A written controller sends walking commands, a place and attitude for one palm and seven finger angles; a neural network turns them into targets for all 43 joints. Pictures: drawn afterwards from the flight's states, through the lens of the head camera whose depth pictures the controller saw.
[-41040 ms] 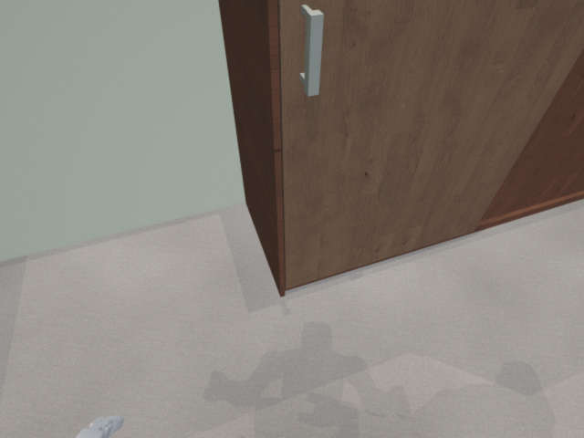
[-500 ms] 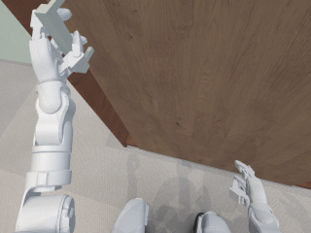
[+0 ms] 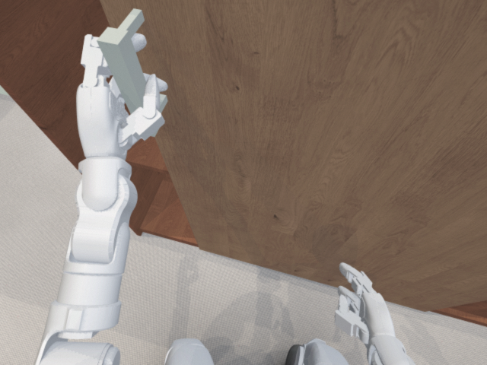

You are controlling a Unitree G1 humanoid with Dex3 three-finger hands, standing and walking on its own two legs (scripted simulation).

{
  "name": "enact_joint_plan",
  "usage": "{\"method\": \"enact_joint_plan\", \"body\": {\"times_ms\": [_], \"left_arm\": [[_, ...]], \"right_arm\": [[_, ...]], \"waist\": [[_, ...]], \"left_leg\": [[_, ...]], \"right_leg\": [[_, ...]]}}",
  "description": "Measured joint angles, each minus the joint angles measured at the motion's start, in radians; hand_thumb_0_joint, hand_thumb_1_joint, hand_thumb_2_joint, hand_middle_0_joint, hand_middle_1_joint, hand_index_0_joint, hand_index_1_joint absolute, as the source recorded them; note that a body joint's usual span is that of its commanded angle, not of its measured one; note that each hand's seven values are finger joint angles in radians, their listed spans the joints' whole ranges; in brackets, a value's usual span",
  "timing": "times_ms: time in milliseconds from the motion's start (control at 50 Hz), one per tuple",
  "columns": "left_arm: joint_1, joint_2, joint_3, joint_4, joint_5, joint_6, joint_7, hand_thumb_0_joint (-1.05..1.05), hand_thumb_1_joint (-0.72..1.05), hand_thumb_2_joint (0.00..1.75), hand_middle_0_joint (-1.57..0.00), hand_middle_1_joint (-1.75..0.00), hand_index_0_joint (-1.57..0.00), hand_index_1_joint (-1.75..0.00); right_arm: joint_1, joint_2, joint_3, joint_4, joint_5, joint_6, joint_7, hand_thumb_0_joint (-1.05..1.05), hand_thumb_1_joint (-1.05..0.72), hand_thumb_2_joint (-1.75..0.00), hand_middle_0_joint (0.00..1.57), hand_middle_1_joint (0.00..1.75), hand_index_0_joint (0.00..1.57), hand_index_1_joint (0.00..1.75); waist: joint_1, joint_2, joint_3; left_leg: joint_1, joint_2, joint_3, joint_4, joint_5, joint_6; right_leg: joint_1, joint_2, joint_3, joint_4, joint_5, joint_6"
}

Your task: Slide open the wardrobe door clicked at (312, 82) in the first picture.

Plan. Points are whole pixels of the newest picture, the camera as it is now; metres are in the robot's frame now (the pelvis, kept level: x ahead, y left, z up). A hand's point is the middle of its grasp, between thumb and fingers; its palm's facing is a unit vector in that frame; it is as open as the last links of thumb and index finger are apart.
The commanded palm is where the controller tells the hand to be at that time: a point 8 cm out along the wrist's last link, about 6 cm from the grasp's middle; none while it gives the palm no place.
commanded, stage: step sideways, sliding the door along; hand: left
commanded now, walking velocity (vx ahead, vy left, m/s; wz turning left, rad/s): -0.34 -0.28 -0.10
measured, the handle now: (142, 78) +0.40 +0.24 +0.19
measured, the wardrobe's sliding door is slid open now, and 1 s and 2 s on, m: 0.27 0.57 0.56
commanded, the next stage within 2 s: stop walking and hold the door there in 1.04 s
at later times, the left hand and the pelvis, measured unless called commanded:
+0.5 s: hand (336, 162) +0.33 -0.02 +0.18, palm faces -0.05 -1.00 +0.00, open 7.2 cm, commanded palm +0.32 +0.00 +0.16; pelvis -0.04 -0.10 +0.00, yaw -3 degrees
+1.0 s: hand (408, 169) +0.34 -0.09 +0.18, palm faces +0.27 -0.96 -0.03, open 6.8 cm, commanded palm +0.31 -0.12 +0.18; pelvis -0.10 -0.27 -0.01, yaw -1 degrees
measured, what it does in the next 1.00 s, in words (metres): steps to the right: right foot, then left foot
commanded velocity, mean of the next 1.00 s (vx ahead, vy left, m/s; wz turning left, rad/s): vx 0.01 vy -0.30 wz -0.05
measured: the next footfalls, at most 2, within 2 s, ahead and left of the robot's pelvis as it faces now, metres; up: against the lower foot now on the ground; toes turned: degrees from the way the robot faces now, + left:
right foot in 0.04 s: +0.09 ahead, -0.15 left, +0.00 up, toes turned -5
left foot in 0.32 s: +0.00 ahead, +0.04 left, +0.00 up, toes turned +8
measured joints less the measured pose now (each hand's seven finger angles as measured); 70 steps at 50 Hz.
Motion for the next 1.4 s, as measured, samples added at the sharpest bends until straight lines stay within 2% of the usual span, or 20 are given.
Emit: {"method": "enact_joint_plan", "body": {"times_ms": [80, 180, 260, 320, 400, 480, 580, 680, 720, 740, 800, 860, 920, 960, 1000, 1060, 1140, 1220, 1340, 1400], "left_arm": [[0.015, -0.008, 0.059, 0.016, -0.008, -0.002, 0.027, -0.06, 0.72, 0.83, -0.46, -1.4, -0.07, -1.25], [0.082, -0.056, 0.064, -0.063, -0.038, 0.008, 0.054, -0.05, 0.75, 0.83, -0.46, -1.4, -0.04, -1.25], [0.079, -0.08, 0.011, -0.117, -0.003, 0.003, 0.057, -0.04, 0.76, 0.82, -0.44, -1.4, -0.04, -1.22], [0.047, -0.082, -0.051, -0.121, 0.017, 0.008, 0.041, -0.03, 0.76, 0.81, -0.42, -1.4, -0.05, -1.16], [-0.02, -0.079, -0.126, -0.043, 0.019, -0.008, 0.002, -0.03, 0.75, 0.79, -0.4, -1.4, -0.05, -1.13], [-0.012, -0.08, -0.156, 0.011, 0.018, -0.008, -0.024, -0.01, 0.73, 0.78, -0.4, -1.4, -0.07, -1.19], [-0.029, -0.023, -0.162, 0.068, 0.018, -0.008, -0.064, 0.01, 0.73, 0.81, -0.42, -1.4, -0.15, -1.28], [-0.06, 0.031, -0.09, 0.135, -0.007, -0.043, -0.055, -0.02, 0.68, 0.81, -0.44, -1.4, -0.2, -1.34], [-0.095, 0.053, -0.03, 0.176, -0.01, -0.035, -0.033, -0.03, 0.7, 0.83, -0.45, -1.4, -0.2, -1.33], [-0.112, 0.046, 0.005, 0.198, -0.011, -0.03, -0.018, -0.02, 0.72, 0.84, -0.45, -1.4, -0.19, -1.33], [-0.148, 0.013, 0.057, 0.251, -0.018, 0.012, 0.034, -0.03, 0.74, 0.84, -0.46, -1.4, -0.15, -1.3], [-0.181, -0.006, 0.069, 0.269, -0.046, 0.067, 0.065, -0.03, 0.75, 0.83, -0.45, -1.4, -0.13, -1.29], [-0.219, -0.012, 0.061, 0.279, -0.031, 0.067, 0.083, -0.02, 0.75, 0.83, -0.42, -1.4, -0.13, -1.31], [-0.252, 0.006, 0.039, 0.271, -0.016, 0.085, 0.075, -0.02, 0.75, 0.82, -0.41, -1.4, -0.13, -1.29], [-0.3, 0.035, 0.018, 0.294, -0.014, 0.079, 0.057, -0.02, 0.76, 0.82, -0.41, -1.4, -0.11, -1.24], [-0.316, 0.056, 0.013, 0.318, -0.007, 0.073, 0.04, -0.01, 0.76, 0.82, -0.39, -1.4, -0.11, -1.21], [-0.312, 0.07, 0.014, 0.334, -0.001, 0.07, 0.023, -0.01, 0.76, 0.83, -0.39, -1.4, -0.12, -1.23], [-0.258, 0.169, 0.069, 0.383, 0.014, 0.009, -0.049, -0.04, 0.71, 0.83, -0.39, -1.4, -0.14, -1.26], [-0.18, 0.319, 0.19, 0.534, 0.011, -0.01, -0.078, -0.11, 0.64, 0.83, -0.43, -1.4, -0.24, -1.31], [-0.154, 0.371, 0.292, 0.642, 0.033, -0.016, -0.071, -0.15, 0.61, 0.82, -0.44, -1.4, -0.24, -1.31]], "right_arm": [[-0.056, -0.039, 0.007, 0.018, 0.019, 0.005, -0.013, 0.01, -0.9, -0.9, 0.21, 0.3, 0.21, 0.3], [-0.123, -0.099, -0.025, 0.061, 0.013, 0.016, -0.059, 0.01, -0.9, -0.9, 0.2, 0.3, 0.2, 0.3], [-0.121, -0.105, -0.035, 0.067, 0.012, 0.045, -0.064, 0.01, -0.9, -0.9, 0.2, 0.3, 0.2, 0.3], [-0.087, -0.107, -0.043, 0.053, 0.006, 0.069, -0.062, 0.01, -0.9, -0.9, 0.2, 0.3, 0.2, 0.3], [-0.044, -0.075, -0.06, 0.051, -0.005, 0.079, -0.037, 0.01, -0.9, -0.9, 0.2, 0.3, 0.2, 0.3], [-0.008, -0.046, -0.037, 0.069, -0.015, 0.087, -0.012, 0.01, -0.9, -0.9, 0.2, 0.3, 0.2, 0.3], [0.014, -0.005, -0.017, 0.077, -0.017, 0.111, -0.015, 0.01, -0.9, -0.9, 0.2, 0.3, 0.2, 0.3], [0.026, 0.014, -0.007, 0.068, 0.0, 0.102, -0.017, 0.01, -0.9, -0.9, 0.21, 0.3, 0.21, 0.3], [0.035, 0.011, -0.005, 0.065, 0.014, 0.095, -0.016, 0.01, -0.9, -0.9, 0.21, 0.3, 0.21, 0.3], [0.023, -0.012, -0.007, 0.072, 0.023, 0.093, -0.017, 0.01, -0.9, -0.9, 0.21, 0.3, 0.21, 0.3], [-0.01, -0.089, -0.034, 0.113, 0.023, 0.1, -0.05, 0.01, -0.9, -0.9, 0.21, 0.3, 0.2, 0.3], [-0.023, -0.132, -0.049, 0.15, 0.017, 0.103, -0.083, 0.01, -0.9, -0.9, 0.2, 0.3, 0.2, 0.3], [-0.021, -0.14, -0.049, 0.155, 0.016, 0.117, -0.092, 0.01, -0.9, -0.9, 0.2, 0.3, 0.2, 0.3], [-0.008, -0.135, -0.052, 0.141, 0.013, 0.122, -0.094, 0.01, -0.9, -0.9, 0.2, 0.3, 0.2, 0.3], [-0.016, -0.112, -0.062, 0.137, 0.016, 0.122, -0.084, 0.01, -0.9, -0.9, 0.2, 0.3, 0.2, 0.3], [-0.023, -0.085, -0.048, 0.141, 0.019, 0.11, -0.048, 0.01, -0.9, -0.9, 0.2, 0.3, 0.2, 0.3], [-0.015, -0.051, -0.033, 0.132, 0.019, 0.114, -0.024, 0.01, -0.9, -0.9, 0.2, 0.3, 0.2, 0.3], [-0.028, -0.018, -0.005, 0.12, 0.009, 0.143, -0.035, 0.01, -0.9, -0.9, 0.21, 0.3, 0.2, 0.3], [0.007, -0.032, 0.019, 0.074, 0.021, 0.111, -0.052, 0.01, -0.9, -0.9, 0.21, 0.3, 0.21, 0.3], [-0.011, -0.088, 0.023, 0.088, 0.024, 0.118, -0.067, 0.01, -0.89, -0.9, 0.21, 0.3, 0.21, 0.3]], "waist": [[-0.038, 0.052, 0.002], [-0.077, 0.032, 0.0], [-0.111, -0.033, -0.003], [-0.134, -0.057, -0.03], [-0.126, -0.093, -0.012], [-0.113, -0.058, -0.047], [-0.093, -0.031, -0.079], [-0.084, -0.017, -0.086], [-0.078, -0.037, -0.091], [-0.083, -0.006, -0.08], [-0.107, 0.051, -0.057], [-0.102, 0.034, -0.052], [-0.109, -0.004, -0.057], [-0.105, -0.026, -0.064], [-0.085, -0.066, -0.024], [-0.067, -0.069, -0.005], [-0.033, -0.052, -0.022], [-0.035, -0.047, -0.058], [-0.065, -0.026, -0.104], [-0.119, -0.014, -0.126]], "left_leg": [[-0.112, -0.017, -0.099, 0.239, -0.144, 0.129], [-0.283, -0.281, -0.139, 0.547, -0.375, 0.136], [-0.269, -0.349, -0.081, 0.36, -0.292, 0.132], [-0.177, -0.317, -0.035, 0.109, -0.017, 0.149], [-0.152, -0.273, -0.032, 0.122, -0.046, 0.171], [-0.127, -0.169, -0.029, 0.078, -0.027, 0.13], [-0.096, -0.051, -0.007, 0.014, 0.018, 0.067], [-0.107, 0.027, -0.015, 0.016, 0.047, 0.002], [-0.143, 0.023, -0.031, 0.075, 0.031, 0.026], [-0.173, 0.029, -0.073, 0.132, -0.012, 0.089], [-0.292, -0.111, -0.165, 0.428, -0.286, 0.153], [-0.333, -0.254, -0.11, 0.561, -0.328, 0.158], [-0.272, -0.311, -0.027, 0.326, -0.201, 0.159], [-0.197, -0.302, 0.012, 0.122, -0.004, 0.192], [-0.192, -0.293, 0.01, 0.15, -0.018, 0.216], [-0.168, -0.238, -0.013, 0.14, -0.04, 0.191], [-0.14, -0.153, -0.039, 0.069, -0.004, 0.146], [-0.105, -0.079, -0.034, -0.001, 0.028, 0.107], [-0.064, -0.04, -0.002, 0.043, -0.013, 0.054], [-0.153, -0.104, -0.081, 0.279, -0.165, 0.12]], "right_leg": [[0.052, 0.018, -0.036, -0.087, 0.041, -0.052], [-0.022, -0.02, -0.001, -0.113, 0.082, -0.094], [-0.038, -0.019, -0.008, -0.171, 0.13, -0.11], [-0.073, 0.009, -0.031, -0.131, 0.121, -0.118], [-0.165, 0.043, 0.049, 0.236, -0.14, -0.066], [-0.211, 0.028, 0.073, 0.439, -0.138, -0.027], [-0.149, -0.033, 0.073, 0.295, -0.098, 0.008], [-0.005, -0.024, 0.027, 0.016, -0.07, 0.01], [0.076, -0.027, 0.007, -0.137, 0.029, 0.002], [0.08, -0.013, -0.012, -0.136, 0.024, -0.009], [0.046, -0.032, -0.044, -0.075, -0.007, -0.037], [0.038, -0.063, -0.05, -0.1, 0.015, -0.053], [0.027, -0.065, -0.081, -0.113, 0.027, -0.065], [-0.012, -0.049, -0.096, -0.038, 0.0, -0.069], [-0.073, -0.029, -0.024, 0.154, -0.121, -0.062], [-0.161, 0.003, 0.032, 0.432, -0.157, -0.054], [-0.233, -0.029, 0.054, 0.549, -0.086, -0.029], [-0.237, -0.055, 0.051, 0.441, -0.066, 0.0], [-0.041, -0.034, -0.035, -0.05, 0.091, 0.005], [-0.001, -0.048, -0.032, -0.095, 0.085, -0.025]]}}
